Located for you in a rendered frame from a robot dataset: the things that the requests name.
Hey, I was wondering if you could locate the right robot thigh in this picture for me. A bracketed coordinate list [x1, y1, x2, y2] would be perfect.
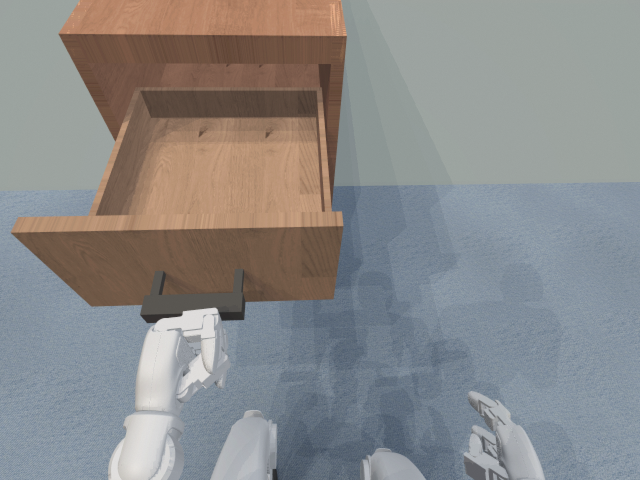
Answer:
[360, 452, 426, 480]

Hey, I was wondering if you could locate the handle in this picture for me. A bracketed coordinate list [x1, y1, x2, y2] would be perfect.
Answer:
[140, 269, 246, 323]

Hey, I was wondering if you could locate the robot thigh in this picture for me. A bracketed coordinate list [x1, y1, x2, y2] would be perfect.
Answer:
[210, 417, 277, 480]
[360, 452, 426, 480]

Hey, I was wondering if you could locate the robot left forearm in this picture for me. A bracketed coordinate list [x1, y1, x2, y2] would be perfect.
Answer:
[108, 411, 185, 480]

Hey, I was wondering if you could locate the cabinet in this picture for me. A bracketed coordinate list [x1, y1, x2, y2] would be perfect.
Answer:
[59, 0, 347, 207]

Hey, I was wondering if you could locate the left robot thigh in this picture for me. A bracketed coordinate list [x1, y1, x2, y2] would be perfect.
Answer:
[210, 417, 277, 480]

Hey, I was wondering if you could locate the drawer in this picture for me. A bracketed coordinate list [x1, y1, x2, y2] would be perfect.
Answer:
[10, 87, 343, 307]

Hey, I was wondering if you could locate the right robot hand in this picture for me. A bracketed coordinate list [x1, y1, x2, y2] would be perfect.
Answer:
[464, 391, 545, 480]

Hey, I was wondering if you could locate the left robot hand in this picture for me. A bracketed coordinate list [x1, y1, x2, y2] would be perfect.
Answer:
[135, 308, 231, 416]

